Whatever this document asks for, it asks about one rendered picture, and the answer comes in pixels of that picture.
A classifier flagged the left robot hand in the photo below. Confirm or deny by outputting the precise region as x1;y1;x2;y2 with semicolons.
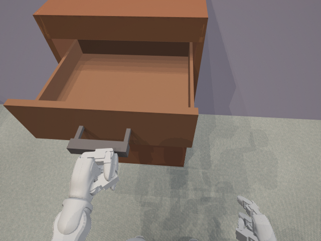
69;148;119;202

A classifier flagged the handle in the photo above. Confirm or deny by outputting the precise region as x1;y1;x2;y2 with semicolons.
67;126;131;158

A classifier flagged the robot left forearm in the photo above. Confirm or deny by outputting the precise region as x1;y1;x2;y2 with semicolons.
51;197;93;241

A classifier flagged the right robot hand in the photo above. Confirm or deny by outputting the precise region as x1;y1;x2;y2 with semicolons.
235;195;277;241

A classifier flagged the drawer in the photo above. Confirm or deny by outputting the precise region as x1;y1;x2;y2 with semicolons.
3;39;199;148

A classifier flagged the cabinet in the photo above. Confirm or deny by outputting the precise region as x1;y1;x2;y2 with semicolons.
33;0;208;167

